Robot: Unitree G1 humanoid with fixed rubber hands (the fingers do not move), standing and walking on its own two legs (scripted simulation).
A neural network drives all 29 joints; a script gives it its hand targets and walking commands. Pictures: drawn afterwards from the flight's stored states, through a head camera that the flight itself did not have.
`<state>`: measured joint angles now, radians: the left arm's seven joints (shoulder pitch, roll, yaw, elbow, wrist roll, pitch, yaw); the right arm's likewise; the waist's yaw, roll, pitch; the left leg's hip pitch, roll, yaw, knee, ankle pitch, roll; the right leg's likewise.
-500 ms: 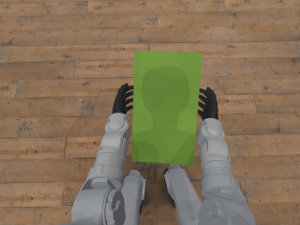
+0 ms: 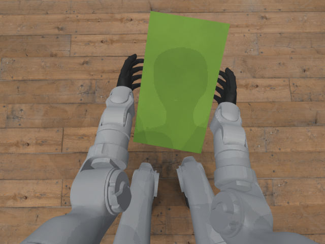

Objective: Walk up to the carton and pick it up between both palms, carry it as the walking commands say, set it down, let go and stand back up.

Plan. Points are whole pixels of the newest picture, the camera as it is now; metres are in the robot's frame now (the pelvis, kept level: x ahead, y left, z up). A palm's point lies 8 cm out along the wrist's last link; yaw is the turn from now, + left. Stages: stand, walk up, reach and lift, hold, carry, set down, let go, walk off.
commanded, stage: set down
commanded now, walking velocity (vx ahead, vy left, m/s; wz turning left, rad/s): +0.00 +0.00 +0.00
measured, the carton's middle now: (176, 84) +0.49 -0.05 -0.15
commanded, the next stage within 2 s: none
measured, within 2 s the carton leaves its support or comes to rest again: neither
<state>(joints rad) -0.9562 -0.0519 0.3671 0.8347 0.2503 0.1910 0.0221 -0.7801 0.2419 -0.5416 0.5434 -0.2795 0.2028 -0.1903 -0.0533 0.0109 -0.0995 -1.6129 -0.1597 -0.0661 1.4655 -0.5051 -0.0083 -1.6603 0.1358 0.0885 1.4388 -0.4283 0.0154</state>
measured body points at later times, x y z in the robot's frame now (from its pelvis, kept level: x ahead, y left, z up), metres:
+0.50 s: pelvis +0.00 +0.01 -0.06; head +0.29 +0.01 +0.28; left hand +0.51 +0.08 -0.18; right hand +0.45 -0.16 -0.18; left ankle +0.07 +0.11 -0.55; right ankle +0.10 -0.11 -0.55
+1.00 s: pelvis -0.03 +0.01 -0.12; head +0.33 +0.00 +0.15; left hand +0.53 +0.08 -0.28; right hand +0.47 -0.16 -0.28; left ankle +0.07 +0.11 -0.55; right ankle +0.10 -0.11 -0.55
